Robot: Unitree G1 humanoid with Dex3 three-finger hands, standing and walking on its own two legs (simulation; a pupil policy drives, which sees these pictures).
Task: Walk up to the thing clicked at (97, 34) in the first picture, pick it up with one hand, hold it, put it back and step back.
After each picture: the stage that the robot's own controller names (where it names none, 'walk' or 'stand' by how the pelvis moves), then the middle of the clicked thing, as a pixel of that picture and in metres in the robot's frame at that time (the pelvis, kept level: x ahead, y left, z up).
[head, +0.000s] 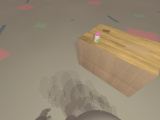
stand; (96, 37) +1.05 -0.06 -0.11
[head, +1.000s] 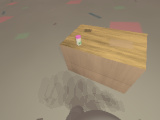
walk; (78, 40) +0.92 +0.22 -0.09
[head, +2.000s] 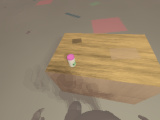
walk; (71, 60) +0.52 +0.21 -0.07
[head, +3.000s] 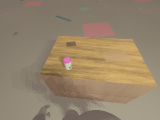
stand; (67, 63) +0.50 +0.22 -0.08
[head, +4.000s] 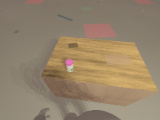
stand; (69, 65) +0.48 +0.20 -0.11
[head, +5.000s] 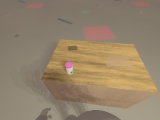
stand; (69, 68) +0.47 +0.21 -0.11
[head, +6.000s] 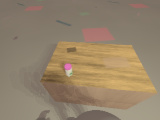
stand; (68, 70) +0.46 +0.21 -0.11
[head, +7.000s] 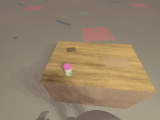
stand; (68, 69) +0.46 +0.22 -0.11
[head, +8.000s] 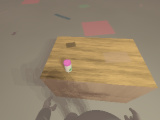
rise first; (68, 66) +0.47 +0.22 -0.11
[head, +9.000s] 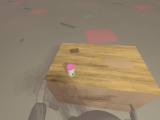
rise first; (70, 70) +0.47 +0.21 -0.11
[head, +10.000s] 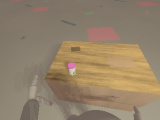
go down; (72, 69) +0.47 +0.21 -0.10
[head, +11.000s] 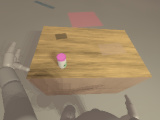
go down; (61, 61) +0.47 +0.19 -0.04
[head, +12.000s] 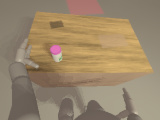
close in; (56, 53) +0.47 +0.20 -0.02
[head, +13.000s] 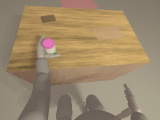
close; (50, 48) +0.50 +0.21 +0.02
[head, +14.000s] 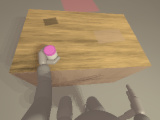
lift; (51, 54) +0.46 +0.21 +0.01
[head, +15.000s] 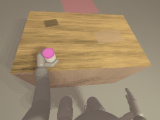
lift; (50, 57) +0.44 +0.22 +0.01
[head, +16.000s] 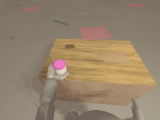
lift; (61, 69) +0.32 +0.19 +0.11
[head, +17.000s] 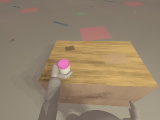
hold; (64, 69) +0.33 +0.17 +0.10
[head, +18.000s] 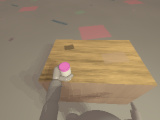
crouch; (65, 71) +0.33 +0.17 +0.08
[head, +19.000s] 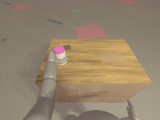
crouch; (60, 55) +0.43 +0.20 +0.12
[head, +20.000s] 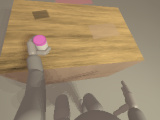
lower; (42, 45) +0.51 +0.23 +0.01
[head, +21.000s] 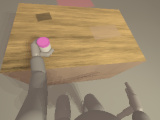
lower; (45, 47) +0.50 +0.22 +0.02
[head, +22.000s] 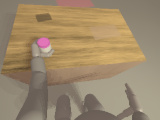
lower; (45, 47) +0.50 +0.22 +0.02
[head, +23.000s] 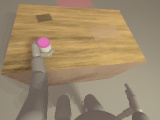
lower; (45, 47) +0.50 +0.22 +0.02
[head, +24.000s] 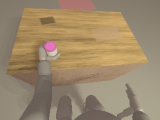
open; (52, 51) +0.48 +0.19 +0.01
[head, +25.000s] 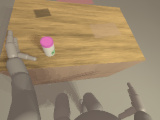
rise; (48, 47) +0.49 +0.20 +0.02
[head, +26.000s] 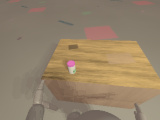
sink last; (71, 67) +0.47 +0.19 -0.06
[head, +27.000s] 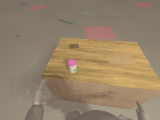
stand; (72, 66) +0.47 +0.18 -0.05
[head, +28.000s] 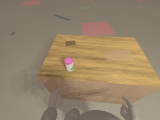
stand; (69, 64) +0.47 +0.19 -0.04
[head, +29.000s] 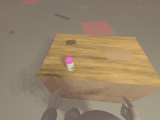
stand; (69, 64) +0.47 +0.19 -0.04
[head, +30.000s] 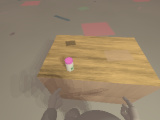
stand; (69, 64) +0.47 +0.19 -0.04
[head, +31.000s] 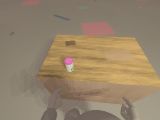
stand; (69, 64) +0.46 +0.19 -0.04
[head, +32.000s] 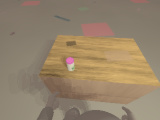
stand; (70, 64) +0.48 +0.18 -0.06
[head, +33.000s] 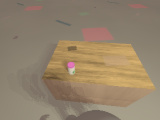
stand; (71, 68) +0.48 +0.19 -0.11
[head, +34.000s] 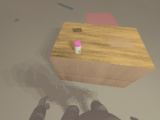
walk; (77, 47) +0.66 +0.13 -0.09
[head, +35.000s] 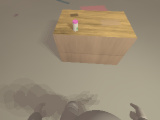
walk; (75, 25) +0.99 +0.25 -0.08
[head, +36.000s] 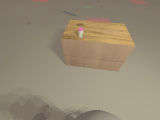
stand; (80, 32) +1.09 +0.18 -0.10
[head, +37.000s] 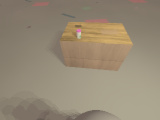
stand; (78, 34) +1.10 +0.20 -0.11
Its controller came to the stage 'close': yes
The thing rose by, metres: 0.24
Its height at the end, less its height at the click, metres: +0.00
